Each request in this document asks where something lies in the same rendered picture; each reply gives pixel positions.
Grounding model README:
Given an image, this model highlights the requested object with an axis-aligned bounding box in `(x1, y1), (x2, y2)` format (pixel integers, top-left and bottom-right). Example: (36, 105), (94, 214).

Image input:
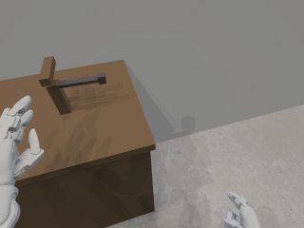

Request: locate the right robot hand
(224, 191), (261, 228)

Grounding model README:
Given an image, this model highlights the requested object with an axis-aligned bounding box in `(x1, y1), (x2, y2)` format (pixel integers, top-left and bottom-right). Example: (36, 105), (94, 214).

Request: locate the left robot hand
(0, 95), (45, 186)

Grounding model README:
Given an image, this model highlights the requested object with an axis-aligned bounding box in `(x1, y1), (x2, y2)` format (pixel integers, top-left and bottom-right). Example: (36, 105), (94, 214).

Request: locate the tap lever
(58, 72), (106, 88)

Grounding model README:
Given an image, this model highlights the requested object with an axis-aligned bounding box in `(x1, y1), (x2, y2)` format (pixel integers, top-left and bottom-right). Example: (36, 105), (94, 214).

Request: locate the robot left forearm
(0, 184), (21, 228)

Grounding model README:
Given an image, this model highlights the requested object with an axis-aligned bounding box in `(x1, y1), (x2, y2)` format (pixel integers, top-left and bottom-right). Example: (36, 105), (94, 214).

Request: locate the counter
(0, 56), (156, 228)

